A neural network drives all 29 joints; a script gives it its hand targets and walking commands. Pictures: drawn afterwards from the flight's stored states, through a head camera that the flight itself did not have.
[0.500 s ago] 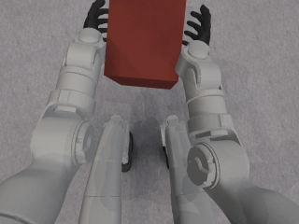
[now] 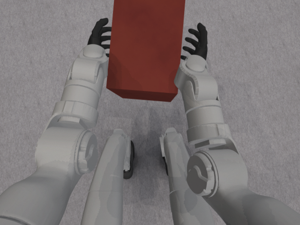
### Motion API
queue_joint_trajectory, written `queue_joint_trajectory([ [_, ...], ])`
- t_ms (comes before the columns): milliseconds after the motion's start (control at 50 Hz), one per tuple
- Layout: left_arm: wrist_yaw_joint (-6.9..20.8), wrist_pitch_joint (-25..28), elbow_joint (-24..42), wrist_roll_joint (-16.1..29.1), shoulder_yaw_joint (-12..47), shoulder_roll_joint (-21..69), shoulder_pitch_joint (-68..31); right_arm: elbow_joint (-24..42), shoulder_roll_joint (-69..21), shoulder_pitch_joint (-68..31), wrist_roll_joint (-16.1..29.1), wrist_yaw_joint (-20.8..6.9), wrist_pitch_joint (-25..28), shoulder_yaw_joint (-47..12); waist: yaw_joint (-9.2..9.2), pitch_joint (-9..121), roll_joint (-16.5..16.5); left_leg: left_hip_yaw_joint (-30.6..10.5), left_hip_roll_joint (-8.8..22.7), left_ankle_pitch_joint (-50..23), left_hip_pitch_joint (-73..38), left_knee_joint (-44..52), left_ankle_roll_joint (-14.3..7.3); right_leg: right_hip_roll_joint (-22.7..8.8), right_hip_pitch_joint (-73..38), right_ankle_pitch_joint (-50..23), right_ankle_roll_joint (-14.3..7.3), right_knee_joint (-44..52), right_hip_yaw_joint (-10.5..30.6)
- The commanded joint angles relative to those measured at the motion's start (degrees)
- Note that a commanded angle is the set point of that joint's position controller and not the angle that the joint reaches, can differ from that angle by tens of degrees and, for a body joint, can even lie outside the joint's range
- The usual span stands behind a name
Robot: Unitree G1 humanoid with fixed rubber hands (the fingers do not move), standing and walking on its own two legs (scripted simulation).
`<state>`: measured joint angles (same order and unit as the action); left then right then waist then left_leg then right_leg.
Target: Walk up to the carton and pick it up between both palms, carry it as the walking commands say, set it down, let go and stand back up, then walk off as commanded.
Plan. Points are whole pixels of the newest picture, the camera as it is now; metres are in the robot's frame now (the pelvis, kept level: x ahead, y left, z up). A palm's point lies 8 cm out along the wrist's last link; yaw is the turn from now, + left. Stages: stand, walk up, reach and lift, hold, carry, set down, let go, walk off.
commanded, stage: reach and lift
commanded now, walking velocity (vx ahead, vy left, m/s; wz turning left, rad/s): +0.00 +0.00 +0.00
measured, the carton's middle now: (149, 44) +0.55 +0.00 -0.10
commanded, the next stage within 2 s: none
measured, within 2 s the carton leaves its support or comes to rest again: neither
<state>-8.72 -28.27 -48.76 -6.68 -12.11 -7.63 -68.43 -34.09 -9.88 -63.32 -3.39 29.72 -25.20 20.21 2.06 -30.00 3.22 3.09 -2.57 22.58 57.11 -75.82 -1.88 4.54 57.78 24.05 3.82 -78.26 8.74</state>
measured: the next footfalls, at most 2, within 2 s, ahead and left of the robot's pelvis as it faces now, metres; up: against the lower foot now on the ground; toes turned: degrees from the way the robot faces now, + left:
none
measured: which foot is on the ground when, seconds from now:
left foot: down 0.00-1.00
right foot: down 0.00-1.00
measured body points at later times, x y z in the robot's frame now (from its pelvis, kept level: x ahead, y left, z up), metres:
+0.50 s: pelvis +0.02 +0.00 +0.06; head +0.18 +0.00 +0.47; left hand +0.49 +0.13 +0.04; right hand +0.46 -0.11 +0.06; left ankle +0.15 +0.10 -0.59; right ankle +0.15 -0.13 -0.59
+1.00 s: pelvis +0.11 +0.01 +0.12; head +0.11 +0.03 +0.57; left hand +0.46 +0.12 +0.12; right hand +0.45 -0.12 +0.15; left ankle +0.15 +0.10 -0.59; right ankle +0.15 -0.13 -0.59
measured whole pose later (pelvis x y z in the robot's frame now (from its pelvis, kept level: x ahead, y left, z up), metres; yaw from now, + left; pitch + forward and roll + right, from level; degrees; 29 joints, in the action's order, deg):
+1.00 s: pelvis +0.11 +0.01 +0.12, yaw -2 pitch +2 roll +1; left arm -6.7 -32.0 -44.5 -12.5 -11.6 4.3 -32.4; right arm -37.5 -15.0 -33.1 -15.9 16.9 -29.5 21.9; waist 2.1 1.9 3.2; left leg 2.3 -2.6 16.8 24.3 -39.4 -1.9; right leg 2.3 25.3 17.6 2.7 -41.4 9.8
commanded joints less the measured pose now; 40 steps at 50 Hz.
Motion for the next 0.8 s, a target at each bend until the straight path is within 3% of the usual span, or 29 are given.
queue_joint_trajectory([
  [0, 18.8, 7.9, 17.8, 13.7, 24.2, 74.7, -41.2, 2.1, -63.5, -39.3, 6.7, -35.5, 0.7, -37.6, -3.02, 124.3, -1.3, -8.0, -4.7, -12.4, -32.8, 15.0, 2.0, 3.9, -28.2, -9.8, -2.9, 17.6, -6.5],
  [20, 18.8, 7.6, 17.4, 12.7, 23.8, 74.0, -37.8, 3.8, -64.2, -39.3, 6.6, -35.3, 0.9, -38.6, -4.7, 125.9, -0.4, -7.4, -5.1, -15.2, -33.2, 14.8, 1.7, 4.1, -31.2, -12.3, -2.4, 18.0, -6.4],
  [40, 18.6, 7.9, 22.0, 14.4, 25.0, 73.6, -40.6, 4.4, -64.0, -38.6, 7.9, -35.1, 0.8, -39.2, -4.64, 129.1, -2.8, -7.1, -5.1, -17.9, -36.4, 16.0, 2.2, 4.1, -35.5, -15.2, -2.6, 18.0, -5.9],
  [80, 18.5, 7.6, 19.2, 13.0, 23.9, 72.6, -41.8, 2.6, -61.6, -40.2, 7.1, -35.6, 0.6, -38.0, -3.8, 122.7, -3.4, -8.5, -4.4, -13.0, -35.0, 17.1, 2.2, 3.8, -29.4, -10.6, -3.3, 18.5, -6.3],
  [100, 18.4, 8.2, 20.7, 14.0, 24.2, 71.8, -44.0, 2.4, -62.9, -40.8, 8.1, -35.8, 0.6, -39.1, -4.46, 122.8, -2.1, -8.9, -4.2, -11.9, -36.1, 17.5, 2.0, 3.5, -29.3, -9.2, -3.1, 19.5, -5.9],
  [120, 18.3, 8.3, 24.4, 15.5, 27.2, 74.1, -43.1, 6.6, -62.2, -41.1, 9.4, -35.8, 1.0, -40.9, -4.08, 128.1, -4.4, -8.5, -4.4, -16.6, -40.4, 17.8, 2.4, 3.8, -33.1, -13.1, -3.4, 20.3, -5.6],
  [140, 18.1, 8.0, 27.3, 15.7, 27.9, 73.6, -42.0, 5.4, -64.4, -36.2, 9.7, -35.8, 0.3, -41.8, -4.1, 130.2, -4.4, -8.3, -4.8, -20.5, -43.3, 19.3, 2.8, 4.1, -37.3, -17.2, -3.0, 21.2, -5.9],
  [180, 18.4, 8.3, 20.3, 14.1, 24.1, 74.1, -39.6, -2.4, -62.2, -33.3, 6.1, -36.1, 0.5, -35.8, -2.48, 117.7, -4.6, -9.6, -3.8, -14.6, -38.7, 20.4, 2.8, 3.6, -28.6, -11.0, -3.8, 21.8, -6.3],
  [220, 18.5, 8.5, 22.0, 13.9, 25.4, 75.8, -41.4, 2.1, -63.5, -38.8, 7.5, -36.6, 1.3, -38.1, -4.04, 119.8, -4.9, -9.5, -4.1, -12.9, -40.8, 21.9, 2.5, 3.4, -31.0, -10.1, -3.7, 23.5, -5.8],
  [240, 18.7, 8.4, 19.1, 12.6, 23.6, 74.0, -39.9, 0.5, -64.2, -36.3, 6.7, -36.5, 0.9, -37.8, -4.66, 117.6, -4.0, -8.5, -4.1, -13.2, -39.6, 22.1, 2.4, 3.2, -32.7, -10.1, -3.4, 24.8, -5.6],
  [280, 18.8, 8.4, 19.8, 13.6, 24.5, 74.0, -42.6, -1.9, -62.9, -35.5, 5.6, -36.4, 0.9, -34.9, -2.9, 116.6, -5.9, -9.9, -3.4, -8.1, -40.1, 23.9, 2.8, 3.2, -31.4, -7.4, -4.0, 24.3, -6.4],
  [320, 18.7, 8.1, 14.5, 11.3, 22.0, 75.3, -38.2, -2.8, -62.8, -35.4, 4.0, -36.7, 1.2, -32.7, -3.48, 112.2, -4.7, -10.8, -3.5, -5.1, -41.0, 25.6, 2.4, 3.1, -28.8, -5.2, -4.1, 25.6, -7.0],
  [340, 19.4, 8.1, 13.0, 11.4, 20.9, 75.7, -39.0, -3.4, -63.4, -36.9, 3.4, -36.4, 1.2, -32.2, -3.59, 110.5, -4.4, -8.9, -3.3, -3.0, -38.6, 26.8, 2.3, 2.7, -31.9, -2.3, -3.9, 27.8, -6.8],
  [380, 19.6, 8.1, 11.7, 9.5, 19.8, 75.3, -34.1, -5.4, -63.1, -32.2, 1.5, -36.7, 1.2, -30.3, -2.98, 106.1, -4.7, -9.8, -3.5, -5.8, -38.2, 27.0, 2.2, 2.9, -29.7, -4.6, -4.0, 28.1, -7.0],
  [440, 20.2, 8.3, 12.8, 7.3, 19.2, 75.7, -32.4, -8.7, -66.9, -26.2, 0.1, -37.1, 1.3, -28.9, -4.72, 103.9, -6.1, -7.4, -3.8, -10.6, -36.6, 29.1, 2.4, 2.9, -35.6, -8.9, -3.8, 31.2, -6.3],
  [460, 20.0, 8.7, 9.9, 6.3, 16.9, 74.9, -31.0, -10.1, -66.9, -24.7, -1.1, -37.3, 1.5, -27.2, -3.55, 97.7, -3.8, -8.3, -3.3, -8.1, -35.9, 28.8, 1.7, 2.7, -31.0, -7.2, -3.7, 30.5, -6.5],
  [480, 20.1, 9.0, 12.4, 7.1, 18.8, 75.1, -30.5, -7.3, -68.1, -24.4, -0.8, -37.1, 1.7, -29.2, -2.69, 99.2, -2.8, -8.5, -3.3, -8.9, -37.4, 29.2, 1.5, 2.7, -33.1, -8.8, -3.5, 31.6, -6.3],
  [500, 20.0, 9.0, 13.7, 8.0, 20.8, 76.6, -28.9, -5.6, -68.0, -24.6, 1.0, -37.1, 2.2, -30.4, -2.89, 100.8, -4.9, -8.3, -3.4, -13.6, -40.0, 29.2, 1.7, 2.5, -35.8, -13.6, -3.5, 31.7, -5.7],
  [520, 19.9, 8.8, 10.9, 6.0, 17.9, 74.1, -25.0, -11.0, -68.5, -18.3, -1.2, -37.0, 0.9, -28.2, -3.34, 91.0, -2.8, -8.1, -2.7, -13.2, -36.2, 31.0, 1.3, 2.5, -34.8, -13.2, -3.1, 33.3, -6.1],
  [540, 20.0, 8.4, 8.9, 5.1, 16.8, 75.9, -22.9, -11.6, -67.6, -16.3, -2.7, -37.1, 1.4, -25.8, -1.77, 84.3, -3.5, -8.6, -3.0, -12.7, -35.0, 31.0, 1.6, 2.3, -32.0, -12.2, -3.6, 33.9, -5.7],
  [560, 20.0, 7.7, 4.8, 3.6, 14.8, 77.3, -17.5, -10.7, -66.4, -14.4, -4.5, -36.9, 1.6, -24.2, -1.64, 79.6, -4.7, -7.9, -2.8, -12.3, -34.9, 32.1, 2.0, 2.2, -31.1, -12.4, -3.7, 34.7, -6.3],
  [580, 20.1, 7.7, 4.3, 2.5, 11.3, 77.2, -17.6, -12.8, -68.0, -14.8, -4.5, -36.9, 1.4, -22.4, -2.97, 74.6, -3.7, -7.7, -2.3, -6.6, -33.0, 33.3, 1.1, 1.3, -31.1, -7.3, -3.8, 36.2, -5.3],
  [600, 20.4, 6.5, 0.2, -0.5, 8.2, 75.2, -14.1, -16.7, -66.6, -11.1, -6.7, -36.8, 0.4, -17.6, -2.61, 67.3, -5.2, -7.8, -2.4, -1.4, -30.5, 35.8, 1.0, 1.2, -29.0, -2.7, -3.8, 38.2, -5.5],
  [620, 20.3, 6.9, 4.0, 0.0, 9.8, 76.5, -14.9, -16.6, -65.4, -7.8, -8.5, -37.1, 0.2, -16.3, 0.11, 64.6, -4.5, -8.7, -2.3, -2.9, -32.6, 36.9, 1.1, 1.5, -28.6, -4.8, -4.0, 38.5, -5.9],
  [640, 20.4, 6.4, 2.4, -1.4, 8.1, 74.2, -12.0, -17.2, -65.6, -4.6, -9.3, -37.2, -0.7, -15.7, -0.68, 63.2, -2.9, -7.7, -2.0, -3.6, -34.0, 38.0, 0.9, 1.5, -29.8, -5.2, -3.5, 39.4, -6.6],
  [660, 20.8, 6.4, 3.5, -1.4, 8.8, 73.7, -14.5, -18.4, -65.0, -4.2, -9.9, -37.1, -1.1, -13.7, 1.37, 61.8, -4.6, -7.5, -1.7, -1.5, -35.0, 38.0, 1.1, 0.7, -30.3, -4.8, -3.7, 40.2, -6.0],
  [720, 20.5, 5.2, 0.7, -1.4, 11.1, 74.7, -9.9, -17.1, -61.7, -1.6, -10.1, -37.7, -1.2, -11.7, 2.22, 59.5, -7.9, -8.6, -1.5, -7.9, -39.5, 41.6, 2.3, 0.9, -32.9, -10.2, -4.0, 41.8, -6.6],
  [760, 19.8, 5.9, 10.9, 3.0, 19.0, 78.3, -12.9, -12.1, -65.4, -1.4, -6.4, -38.2, -1.3, -18.6, 2.1, 67.9, -7.7, -8.8, -1.5, -16.1, -47.2, 41.6, 2.8, 1.1, -38.0, -17.9, -4.1, 42.8, -6.6],
  [780, 19.5, 5.8, 11.5, 2.8, 18.2, 75.6, -12.5, -15.9, -63.6, 1.3, -7.3, -38.4, -2.0, -15.7, 3.08, 64.1, -8.2, -9.6, -1.1, -18.9, -46.0, 41.7, 2.9, 1.3, -35.3, -19.7, -4.1, 42.6, -6.3],
])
